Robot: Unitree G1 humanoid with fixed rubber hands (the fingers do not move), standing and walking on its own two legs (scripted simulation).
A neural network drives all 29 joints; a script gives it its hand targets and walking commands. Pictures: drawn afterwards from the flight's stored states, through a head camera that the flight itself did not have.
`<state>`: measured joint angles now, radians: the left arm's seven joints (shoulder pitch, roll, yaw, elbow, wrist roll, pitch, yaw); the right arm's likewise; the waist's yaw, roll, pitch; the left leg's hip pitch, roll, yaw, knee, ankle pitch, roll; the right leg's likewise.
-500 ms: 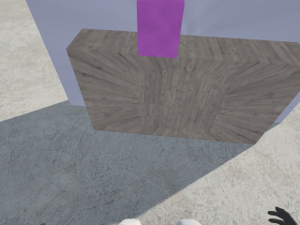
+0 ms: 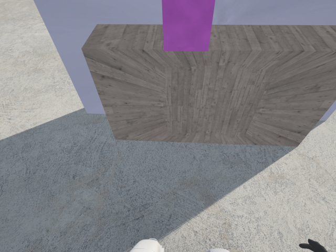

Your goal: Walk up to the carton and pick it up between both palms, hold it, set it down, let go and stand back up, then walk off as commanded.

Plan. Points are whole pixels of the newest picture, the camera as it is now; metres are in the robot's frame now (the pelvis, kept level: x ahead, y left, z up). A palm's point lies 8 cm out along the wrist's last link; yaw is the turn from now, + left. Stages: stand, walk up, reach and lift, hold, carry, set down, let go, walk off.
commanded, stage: walk off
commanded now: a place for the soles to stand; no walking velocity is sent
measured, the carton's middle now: (187, 12) +1.02 -0.03 +0.11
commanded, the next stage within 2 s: stand in 0.96 s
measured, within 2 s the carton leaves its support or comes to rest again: neither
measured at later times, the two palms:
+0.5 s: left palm (66, 237) +0.16 +0.28 -0.07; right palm out of the picture +0.15 -0.35 -0.05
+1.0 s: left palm (68, 233) +0.17 +0.28 -0.06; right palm out of the picture +0.15 -0.36 -0.06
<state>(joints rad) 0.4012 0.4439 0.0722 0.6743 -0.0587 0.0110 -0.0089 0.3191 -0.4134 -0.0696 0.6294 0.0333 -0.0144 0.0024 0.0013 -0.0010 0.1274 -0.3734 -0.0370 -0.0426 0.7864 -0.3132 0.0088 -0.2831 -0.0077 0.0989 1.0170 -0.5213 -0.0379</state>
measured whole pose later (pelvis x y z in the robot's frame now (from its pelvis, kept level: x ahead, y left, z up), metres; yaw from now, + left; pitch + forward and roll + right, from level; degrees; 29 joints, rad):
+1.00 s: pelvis +0.06 -0.04 +0.01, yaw +2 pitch -3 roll +1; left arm 0.23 0.44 0.04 0.66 -0.06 0.01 -0.04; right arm 0.35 -0.41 -0.05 0.63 0.03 -0.02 -0.02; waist 0.00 -0.03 0.09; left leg -0.31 -0.02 -0.08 0.71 -0.35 -0.02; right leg -0.35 -0.01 0.07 0.72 -0.32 0.03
